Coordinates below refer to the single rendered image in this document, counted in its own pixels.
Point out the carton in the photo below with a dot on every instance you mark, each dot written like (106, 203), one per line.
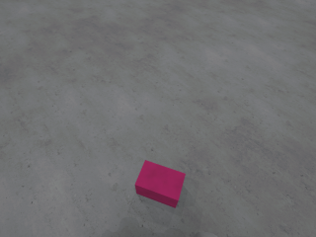
(160, 183)

